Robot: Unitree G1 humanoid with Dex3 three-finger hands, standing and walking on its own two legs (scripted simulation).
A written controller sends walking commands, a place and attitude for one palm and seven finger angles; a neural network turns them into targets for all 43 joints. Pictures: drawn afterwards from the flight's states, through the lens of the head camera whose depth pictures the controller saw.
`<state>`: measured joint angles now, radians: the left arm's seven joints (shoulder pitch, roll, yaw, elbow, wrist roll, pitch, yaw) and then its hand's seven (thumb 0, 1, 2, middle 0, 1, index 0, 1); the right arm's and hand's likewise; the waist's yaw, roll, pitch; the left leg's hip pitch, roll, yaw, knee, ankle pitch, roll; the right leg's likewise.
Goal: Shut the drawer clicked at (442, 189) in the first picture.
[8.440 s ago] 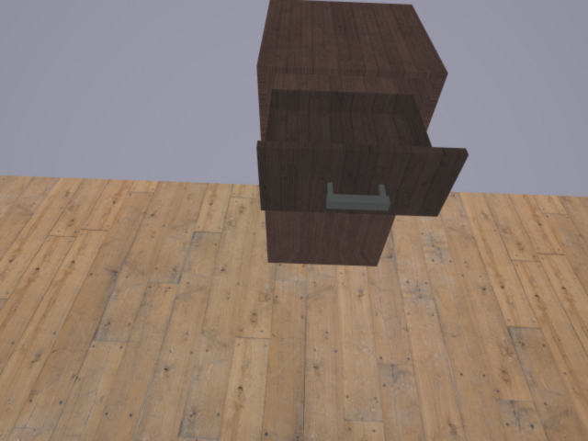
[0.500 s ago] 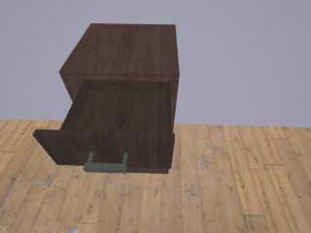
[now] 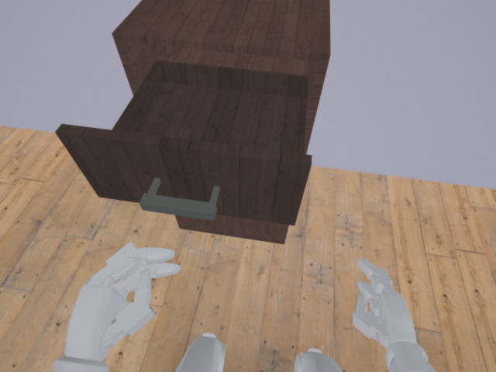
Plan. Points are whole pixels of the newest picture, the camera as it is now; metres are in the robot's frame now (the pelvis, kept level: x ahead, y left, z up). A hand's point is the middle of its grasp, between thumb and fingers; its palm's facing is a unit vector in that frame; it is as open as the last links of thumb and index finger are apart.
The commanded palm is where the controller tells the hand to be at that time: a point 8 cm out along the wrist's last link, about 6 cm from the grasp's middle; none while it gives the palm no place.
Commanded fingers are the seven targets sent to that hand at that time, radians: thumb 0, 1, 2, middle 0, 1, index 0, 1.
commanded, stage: raise the hand and make a fist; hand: left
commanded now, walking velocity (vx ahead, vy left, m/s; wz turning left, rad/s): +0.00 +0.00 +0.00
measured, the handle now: (182, 197) +0.38 +0.16 +0.05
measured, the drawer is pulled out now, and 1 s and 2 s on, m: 0.28 0.28 0.28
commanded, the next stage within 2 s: bring the fist close to the handle in 1.30 s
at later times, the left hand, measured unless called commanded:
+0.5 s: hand (152, 293) +0.20 +0.14 +0.11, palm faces -0.05 -1.00 -0.03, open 3.1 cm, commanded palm +0.16 +0.20 +0.12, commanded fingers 0.00 0.90 0.90 -1.32 -1.51 -1.32 -1.51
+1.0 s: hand (152, 285) +0.19 +0.13 +0.15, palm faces -0.05 -1.00 -0.03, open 3.2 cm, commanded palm +0.16 +0.19 +0.15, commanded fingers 0.00 0.90 0.90 -1.40 -1.60 -1.40 -1.60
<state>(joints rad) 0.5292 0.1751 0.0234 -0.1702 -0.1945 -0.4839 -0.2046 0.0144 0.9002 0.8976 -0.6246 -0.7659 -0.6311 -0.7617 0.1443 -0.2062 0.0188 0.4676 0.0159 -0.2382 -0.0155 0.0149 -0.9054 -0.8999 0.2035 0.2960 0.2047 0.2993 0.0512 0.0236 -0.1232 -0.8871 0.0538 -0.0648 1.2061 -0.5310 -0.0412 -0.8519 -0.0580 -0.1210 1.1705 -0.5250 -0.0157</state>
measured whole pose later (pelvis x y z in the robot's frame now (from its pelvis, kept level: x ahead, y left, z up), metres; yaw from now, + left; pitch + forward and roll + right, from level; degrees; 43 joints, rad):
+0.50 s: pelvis +0.02 +0.01 +0.02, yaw -1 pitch +11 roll -1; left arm 0.68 0.17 -0.03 -0.34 -0.16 -0.36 -0.12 0.01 0.90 0.90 -1.12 -1.31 -1.13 -1.30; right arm 0.25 -0.24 -0.03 0.47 0.03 -0.19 -0.04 0.02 -0.91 -0.90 0.20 0.30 0.20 0.30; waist -0.01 0.02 -0.13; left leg -0.74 0.05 -0.01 1.07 -0.52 -0.02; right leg -0.73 -0.06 -0.08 1.04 -0.50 0.01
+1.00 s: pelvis +0.04 +0.02 +0.04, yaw -1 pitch +8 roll -1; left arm 0.76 0.16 -0.07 -0.51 -0.15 -0.24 -0.11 0.01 0.90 0.90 -1.39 -1.60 -1.40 -1.59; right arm 0.27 -0.20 0.02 0.42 0.04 -0.15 -0.02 0.02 -0.90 -0.90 0.21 0.30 0.21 0.30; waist 0.01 0.05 -0.14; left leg -0.64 0.04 -0.01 1.01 -0.51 -0.01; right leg -0.62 -0.06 -0.08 0.98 -0.50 0.02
